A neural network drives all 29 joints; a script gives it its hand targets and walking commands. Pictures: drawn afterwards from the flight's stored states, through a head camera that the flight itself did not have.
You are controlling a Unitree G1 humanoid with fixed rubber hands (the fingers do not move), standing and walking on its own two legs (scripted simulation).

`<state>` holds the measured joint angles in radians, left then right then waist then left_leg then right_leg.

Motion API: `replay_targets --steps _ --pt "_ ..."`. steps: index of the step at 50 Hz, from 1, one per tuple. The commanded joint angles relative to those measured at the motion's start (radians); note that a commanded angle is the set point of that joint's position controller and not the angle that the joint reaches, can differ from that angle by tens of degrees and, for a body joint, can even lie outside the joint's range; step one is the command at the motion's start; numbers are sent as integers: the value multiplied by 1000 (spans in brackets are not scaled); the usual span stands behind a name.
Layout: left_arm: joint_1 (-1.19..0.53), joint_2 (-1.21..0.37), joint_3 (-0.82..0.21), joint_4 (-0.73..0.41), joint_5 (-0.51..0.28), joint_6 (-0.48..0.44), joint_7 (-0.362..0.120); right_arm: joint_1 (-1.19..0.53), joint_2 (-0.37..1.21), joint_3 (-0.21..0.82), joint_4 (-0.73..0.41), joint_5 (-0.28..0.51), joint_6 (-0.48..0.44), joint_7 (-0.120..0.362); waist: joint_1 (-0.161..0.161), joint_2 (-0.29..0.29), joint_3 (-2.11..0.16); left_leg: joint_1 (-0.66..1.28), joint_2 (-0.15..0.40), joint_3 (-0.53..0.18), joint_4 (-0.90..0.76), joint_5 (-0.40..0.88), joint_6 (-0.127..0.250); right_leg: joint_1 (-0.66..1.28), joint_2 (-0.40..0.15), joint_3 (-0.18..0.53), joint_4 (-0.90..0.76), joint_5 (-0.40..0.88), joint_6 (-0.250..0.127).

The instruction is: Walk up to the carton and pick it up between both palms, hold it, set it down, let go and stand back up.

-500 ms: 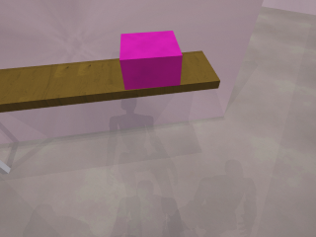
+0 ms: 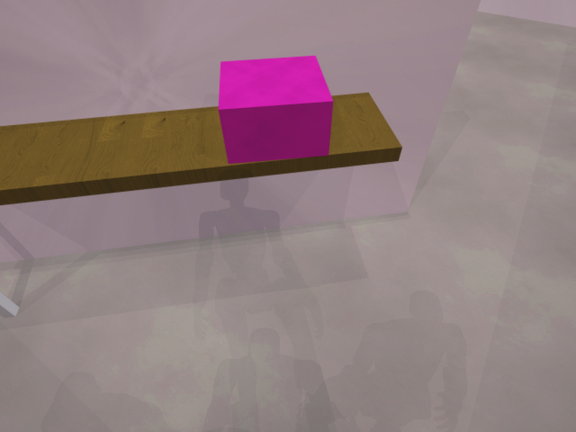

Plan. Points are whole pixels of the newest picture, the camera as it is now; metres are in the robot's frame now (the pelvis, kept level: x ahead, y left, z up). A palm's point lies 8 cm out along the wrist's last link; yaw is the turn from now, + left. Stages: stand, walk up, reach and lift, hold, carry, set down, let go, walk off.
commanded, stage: walk up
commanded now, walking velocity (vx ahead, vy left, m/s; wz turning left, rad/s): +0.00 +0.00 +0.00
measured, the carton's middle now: (273, 107) +0.93 +0.09 -0.04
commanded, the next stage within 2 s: none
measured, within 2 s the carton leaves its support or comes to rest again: neither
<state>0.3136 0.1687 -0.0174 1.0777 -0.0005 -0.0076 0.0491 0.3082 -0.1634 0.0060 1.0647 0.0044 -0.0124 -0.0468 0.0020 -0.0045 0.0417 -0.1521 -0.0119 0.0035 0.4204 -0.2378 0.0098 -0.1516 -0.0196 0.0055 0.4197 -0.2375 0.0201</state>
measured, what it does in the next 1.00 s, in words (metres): walks ahead: left foot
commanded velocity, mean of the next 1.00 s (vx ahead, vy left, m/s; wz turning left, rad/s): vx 0.00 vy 0.00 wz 0.00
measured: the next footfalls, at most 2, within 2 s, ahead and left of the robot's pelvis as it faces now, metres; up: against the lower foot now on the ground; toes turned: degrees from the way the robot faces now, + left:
left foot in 0.76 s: +0.31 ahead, +0.12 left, +0.00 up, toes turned +13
right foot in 1.12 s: +0.44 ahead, -0.15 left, +0.00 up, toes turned +3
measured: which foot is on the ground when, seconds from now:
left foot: down 0.00-0.40, up 0.42-0.74, down 0.76-1.00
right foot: down 0.00-0.80, up 0.82-1.00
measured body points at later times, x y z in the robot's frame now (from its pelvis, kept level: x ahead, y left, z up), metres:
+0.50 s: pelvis +0.07 -0.03 -0.02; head +0.05 -0.05 +0.43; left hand +0.03 +0.21 -0.16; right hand +0.02 -0.28 -0.17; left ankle +0.01 +0.09 -0.69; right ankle +0.04 -0.12 -0.74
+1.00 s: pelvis +0.24 -0.01 -0.03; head +0.26 +0.00 +0.42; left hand +0.23 +0.25 -0.16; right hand +0.33 -0.25 -0.16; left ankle +0.27 +0.11 -0.74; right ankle +0.24 -0.13 -0.67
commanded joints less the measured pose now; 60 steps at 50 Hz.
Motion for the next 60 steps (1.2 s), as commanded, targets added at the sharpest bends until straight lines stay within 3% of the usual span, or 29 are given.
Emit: replay_targets --steps 1,7,8,9,12,14,16,18,19,20,21,23,26,30,35,38,39,40,41,44,47,51,53,55,56,57,58,59,60 --pt "78 111 20 -21 0 -10 6 77 -113 -21 -26 0 -11 -6 0 5 51 -40 107 -88 -98 122 -1 -32 -84 65 -77 119 -20" --pt "79 110 19 -17 0 -10 6 78 -112 -20 -24 0 -12 -6 0 4 51 -40 107 -87 -99 123 -1 -32 -84 65 -77 120 -19" --pt "112 120 55 -43 50 -19 -9 183 -110 -51 -17 -30 -17 9 -18 15 -50 -27 65 -121 -62 -392 53 11 -28 19 3 -355 -55" --pt "85 149 72 -55 58 -18 -13 177 -156 -71 -16 -35 -15 12 -20 32 62 -110 93 -184 -95 -524 83 -91 -21 25 47 -449 -60" --pt "28 54 61 -107 53 -22 -33 228 -189 -95 -4 -44 -15 13 -68 137 213 -24 288 -479 -263 -625 201 -399 15 -99 272 -261 -23" --pt "13 67 67 -143 57 -32 -37 219 -186 -100 -8 -63 -20 11 -76 143 174 25 320 -519 -261 -516 236 -444 -38 -40 320 -257 -22" --pt "58 84 84 -168 46 -41 -41 156 -200 -102 -19 -63 -15 12 -31 155 144 -85 298 -467 -219 -523 216 -315 -55 -22 256 -249 -32" --pt "255 67 93 -126 43 -55 -43 -1 -172 -88 -60 -44 -4 23 87 115 112 -386 168 -284 -61 -503 123 99 -17 -50 76 -77 -54" --pt "363 114 111 -94 54 -60 -33 -35 -119 -71 -90 -34 -3 28 140 -33 91 -554 49 -150 149 -462 57 275 -58 61 -8 -161 -64" --pt "398 224 131 -80 70 -62 -18 -10 -20 -44 -125 -20 -7 27 140 -276 91 -642 -86 28 496 -364 -16 248 -297 466 -270 -565 -111" --pt "347 272 139 -76 74 -47 0 50 -74 -65 -117 -53 7 21 91 -144 191 -627 3 -48 651 -363 -12 99 -436 625 -337 -741 -171" --pt "226 200 107 -115 56 -44 0 120 -79 -55 -82 -67 18 36 34 -62 297 -623 70 -84 736 -222 -20 17 -384 473 -302 -535 -185" --pt "183 136 75 -138 51 -55 -11 138 -76 -57 -89 -61 0 48 14 -80 262 -517 96 -73 675 -108 -31 0 -293 210 -263 -147 -168" --pt "237 153 71 -120 57 -65 -16 45 -76 -57 -165 -56 -2 56 12 -86 221 -482 98 -3 502 -64 -37 61 -261 64 -176 249 -190" --pt "261 212 84 -132 51 -55 -18 5 -75 -67 -231 -53 -20 62 13 -111 162 -237 58 96 288 -6 0 -34 -250 -9 -69 263 -199" --pt "236 185 66 -155 41 -49 -29 218 -147 -105 -195 -61 -40 47 -90 39 55 112 -4 104 170 64 56 -165 -182 -73 234 247 -169" --pt "268 142 47 -170 36 -49 -33 320 -210 -124 -177 -74 -48 37 -129 171 -37 261 108 -69 120 -17 116 -257 -105 -142 504 167 -123" --pt "363 125 42 -199 27 -39 -38 363 -317 -142 -184 -77 -52 28 -127 324 -128 327 403 -614 -64 -256 281 -395 62 -173 858 -234 -49" --pt "307 178 70 -206 41 -10 -39 326 -324 -149 -186 -38 -36 15 -140 200 -120 259 464 -784 -180 -487 363 -442 17 -44 958 -352 -51" --pt "192 145 60 -258 37 -11 -56 103 -277 -118 -258 -33 -31 2 -88 64 52 28 423 -499 -181 -330 316 -503 -57 14 1044 -207 -41" --pt "249 134 77 -280 40 -13 -69 31 -216 -91 -251 -51 -48 24 -11 72 86 -178 338 -303 -160 -190 262 -332 -93 64 860 -203 -29" --pt "191 117 87 -333 33 -26 -85 -10 -253 -95 -258 -50 -62 32 0 118 122 -255 293 -149 -109 -120 242 -256 -125 33 453 -182 -24" --pt "208 131 103 -344 37 -40 -88 -8 -278 -101 -262 -50 -53 43 6 129 61 -288 258 -106 -43 -200 227 -126 -78 -33 339 -109 -26" --pt "322 169 131 -326 42 -52 -82 -40 -261 -90 -270 -37 -33 56 69 29 6 -437 198 -45 105 -438 180 127 -6 -119 255 10 -38" --pt "373 194 146 -313 46 -54 -73 -20 -217 -75 -274 -34 -23 61 93 -60 -2 -527 146 -5 223 -559 138 213 21 -109 265 -70 -44" --pt "391 249 156 -326 58 -56 -61 -19 -147 -46 -303 -30 -17 68 122 -258 36 -609 62 102 503 -543 68 164 -125 145 95 -347 -93" --pt "374 364 163 -353 56 -49 -49 -15 -150 -47 -345 -20 -1 75 117 -353 98 -667 -24 70 797 -511 15 9 -404 729 -269 -815 -259" --pt "274 398 169 -361 43 -42 -31 -22 -213 -64 -352 -45 18 76 71 -217 209 -669 76 -14 866 -405 -2 -95 -494 869 -369 -940 -354" --pt "231 352 150 -379 37 -49 -23 -32 -243 -69 -343 -53 24 80 57 -130 251 -711 96 -31 901 -288 -16 -61 -460 769 -323 -770 -344"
